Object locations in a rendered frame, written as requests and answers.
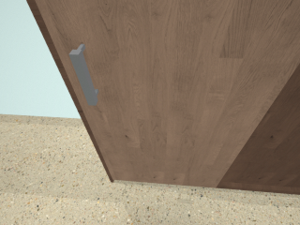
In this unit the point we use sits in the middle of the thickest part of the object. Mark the handle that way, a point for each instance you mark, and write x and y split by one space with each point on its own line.
81 69

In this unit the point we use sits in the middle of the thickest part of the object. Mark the wardrobe door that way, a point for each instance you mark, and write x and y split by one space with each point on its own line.
182 84
271 155

